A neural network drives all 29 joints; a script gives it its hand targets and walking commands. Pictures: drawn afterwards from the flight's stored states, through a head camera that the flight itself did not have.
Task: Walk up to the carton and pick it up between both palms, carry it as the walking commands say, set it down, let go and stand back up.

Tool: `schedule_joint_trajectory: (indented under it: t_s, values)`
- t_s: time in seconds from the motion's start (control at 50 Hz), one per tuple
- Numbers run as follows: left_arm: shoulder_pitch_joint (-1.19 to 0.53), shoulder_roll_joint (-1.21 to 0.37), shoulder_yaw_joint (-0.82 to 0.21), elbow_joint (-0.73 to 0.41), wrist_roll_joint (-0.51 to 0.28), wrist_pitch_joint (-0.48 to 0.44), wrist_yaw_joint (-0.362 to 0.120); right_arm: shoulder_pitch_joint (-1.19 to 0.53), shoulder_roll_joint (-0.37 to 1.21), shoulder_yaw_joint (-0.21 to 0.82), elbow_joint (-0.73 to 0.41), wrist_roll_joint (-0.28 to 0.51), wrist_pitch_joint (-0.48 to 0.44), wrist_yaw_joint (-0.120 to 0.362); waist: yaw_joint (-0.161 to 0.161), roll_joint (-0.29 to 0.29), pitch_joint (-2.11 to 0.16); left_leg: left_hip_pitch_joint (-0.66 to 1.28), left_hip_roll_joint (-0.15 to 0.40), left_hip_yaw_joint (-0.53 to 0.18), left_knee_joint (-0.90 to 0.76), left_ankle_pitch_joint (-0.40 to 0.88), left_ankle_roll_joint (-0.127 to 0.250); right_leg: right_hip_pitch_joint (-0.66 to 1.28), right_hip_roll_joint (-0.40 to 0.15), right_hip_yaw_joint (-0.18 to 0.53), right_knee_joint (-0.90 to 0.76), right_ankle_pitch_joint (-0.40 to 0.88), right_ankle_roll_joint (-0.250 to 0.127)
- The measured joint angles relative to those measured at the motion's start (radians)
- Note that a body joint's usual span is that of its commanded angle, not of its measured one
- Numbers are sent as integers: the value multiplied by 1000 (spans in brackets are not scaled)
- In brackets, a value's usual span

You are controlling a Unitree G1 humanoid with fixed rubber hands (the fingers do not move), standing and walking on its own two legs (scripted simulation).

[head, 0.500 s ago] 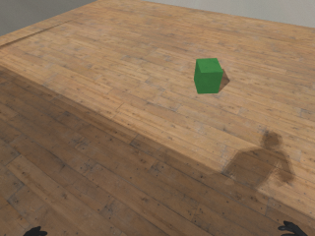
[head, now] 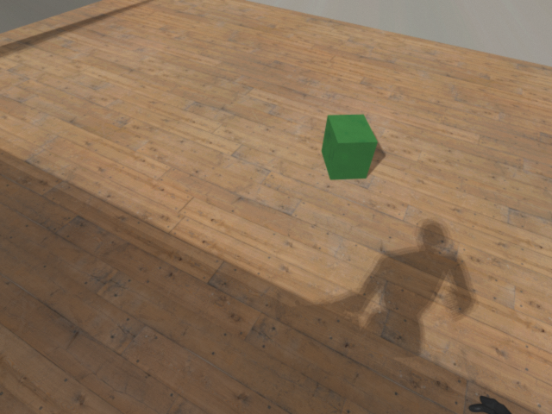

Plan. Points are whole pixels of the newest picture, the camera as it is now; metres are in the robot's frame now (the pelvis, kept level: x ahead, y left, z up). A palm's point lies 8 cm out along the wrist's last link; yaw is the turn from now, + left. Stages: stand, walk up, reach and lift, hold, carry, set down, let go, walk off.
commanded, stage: walk up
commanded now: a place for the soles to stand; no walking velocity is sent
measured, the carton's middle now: (347, 147) +1.53 -0.44 -0.63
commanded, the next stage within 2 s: none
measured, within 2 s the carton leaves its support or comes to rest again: neither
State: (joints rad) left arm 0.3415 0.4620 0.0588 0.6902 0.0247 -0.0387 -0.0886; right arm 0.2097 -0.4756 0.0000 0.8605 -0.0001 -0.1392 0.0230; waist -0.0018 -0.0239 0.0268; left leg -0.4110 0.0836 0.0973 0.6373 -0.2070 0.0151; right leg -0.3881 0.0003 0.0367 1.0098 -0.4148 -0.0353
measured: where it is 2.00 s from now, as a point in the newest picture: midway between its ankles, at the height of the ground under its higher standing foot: (305, 305)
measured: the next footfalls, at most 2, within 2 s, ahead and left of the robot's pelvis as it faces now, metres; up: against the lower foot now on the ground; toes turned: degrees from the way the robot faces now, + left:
right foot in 0.28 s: +0.23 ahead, -0.17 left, +0.00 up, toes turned -6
left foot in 0.56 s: +0.30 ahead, +0.11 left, +0.00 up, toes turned -2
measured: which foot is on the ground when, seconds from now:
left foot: down 0.00-0.28, up 0.30-0.54, down 0.56-0.86, up 0.88-1.00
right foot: up 0.00-0.26, down 0.28-0.56, up 0.58-0.86, down 0.88-1.00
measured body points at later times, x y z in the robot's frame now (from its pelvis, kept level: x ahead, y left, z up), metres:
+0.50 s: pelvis +0.16 -0.03 -0.01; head +0.17 -0.05 +0.44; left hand +0.30 +0.29 -0.07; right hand +0.24 -0.38 -0.10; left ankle +0.21 +0.12 -0.69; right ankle +0.19 -0.16 -0.72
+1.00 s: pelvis +0.32 -0.07 -0.01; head +0.33 -0.08 +0.44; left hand +0.51 +0.23 -0.08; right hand +0.35 -0.42 -0.10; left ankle +0.36 +0.09 -0.67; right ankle +0.37 -0.20 -0.72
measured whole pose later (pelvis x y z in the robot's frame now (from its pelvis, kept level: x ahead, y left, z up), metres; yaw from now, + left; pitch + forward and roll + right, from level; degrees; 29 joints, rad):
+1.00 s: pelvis +0.32 -0.07 -0.01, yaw -14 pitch -1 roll +2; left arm 0.29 0.47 0.06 0.70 0.02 -0.07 -0.07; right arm 0.24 -0.51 0.00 0.83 0.00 -0.09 0.03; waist 0.00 0.00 0.04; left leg -0.46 0.09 0.03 1.05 -0.46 0.01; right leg -0.45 0.00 0.04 0.75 -0.28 -0.03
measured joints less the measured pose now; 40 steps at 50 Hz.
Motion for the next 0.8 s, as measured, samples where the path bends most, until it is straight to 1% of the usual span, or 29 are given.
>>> schedule_joint_trajectory:
  t_s: [0.08,0.14,0.2,0.26,0.28,0.3,0.32,0.34,0.36,0.38,0.44,0.48,0.52,0.56,0.58,0.6,0.64,0.66,0.74,0.8]
  values:
    - [-27,1,0,0,0,0,-5,50,3,0,-3,0,0,0,1,-37,0,61,5,44,-35,-35,0,-128,-30,1,9,30,0]
    - [-47,2,0,-1,0,0,-16,79,-11,0,-7,0,0,0,1,-42,-1,106,9,73,-41,-68,0,-188,-52,2,-34,56,0]
    - [-63,2,0,-1,0,0,-24,87,-27,0,-14,0,2,1,1,-35,-2,158,16,101,-41,-108,0,-193,-64,2,-131,93,0]
    - [-64,6,0,-1,0,-2,-25,86,-37,0,-26,0,14,5,2,-26,-8,204,24,123,-26,-162,0,-136,-64,2,-234,104,0]
    - [-63,20,1,-1,0,-10,-24,87,-37,0,-31,0,19,6,3,-31,-10,197,26,121,24,-196,1,-100,-65,11,-279,72,0]
    - [-62,32,3,0,0,-18,-16,77,-36,0,-33,0,27,6,4,-32,-6,164,28,100,117,-209,4,-95,-61,15,-288,110,0]
    - [-55,32,3,2,0,-19,-5,53,-36,-1,-32,0,37,6,4,-21,2,122,27,61,222,-211,5,-105,-49,13,-263,155,0]
    - [-43,22,2,4,0,-19,2,25,-36,-1,-32,0,42,6,4,-2,8,81,19,17,304,-212,5,-104,-33,12,-253,167,0]
    - [-33,14,2,4,0,-20,4,8,-35,0,-37,0,42,6,3,11,8,43,7,-14,350,-213,5,-99,-26,13,-254,164,0]
    - [-27,12,2,4,0,-20,7,-3,-34,0,-40,0,40,7,2,18,7,14,-1,-30,361,-214,4,-92,-25,13,-255,154,0]
    - [-13,11,2,4,0,-20,10,-21,-34,0,-41,0,40,8,2,34,6,-47,-4,-38,358,-214,4,-61,-26,12,-256,118,1]
    - [-9,11,2,3,0,-20,10,-21,-34,0,-37,0,40,13,1,37,6,-65,-4,-37,325,-214,4,-38,-25,12,-256,93,1]
    - [-10,11,2,3,0,-20,10,-18,-35,0,-25,0,38,15,1,37,5,-59,-4,-28,248,-214,4,-17,-25,12,-256,71,1]
    - [-10,11,2,3,0,-19,10,1,-40,0,-15,0,22,14,0,40,3,-22,-11,-24,121,-198,4,-7,-22,11,-240,37,1]
    - [-12,11,3,4,0,-19,11,16,-43,-1,-12,0,11,11,1,39,3,-14,-11,-23,106,-141,4,-15,-21,12,-203,11,1]
    - [-13,10,3,5,0,-15,15,29,-37,-1,-5,0,5,7,0,28,4,-7,-11,-14,108,-116,-2,-37,-21,14,-141,4,1]
    - [-26,12,3,4,0,-12,16,66,-23,0,6,0,2,2,0,6,3,18,-9,2,94,-125,-5,-95,-19,14,-30,5,1]
    - [-37,13,3,3,0,-12,16,85,-19,0,12,0,2,1,0,-3,3,35,-6,8,78,-132,-5,-120,-19,15,-12,10,1]
    - [-81,13,2,3,0,-12,14,143,-22,0,16,0,2,0,1,-21,4,103,9,32,25,-151,-5,-203,-20,16,-16,15,1]
    - [-116,12,2,3,0,-12,7,162,-35,0,15,0,8,0,1,-18,3,152,21,46,19,-185,-5,-208,-21,17,-113,60,1]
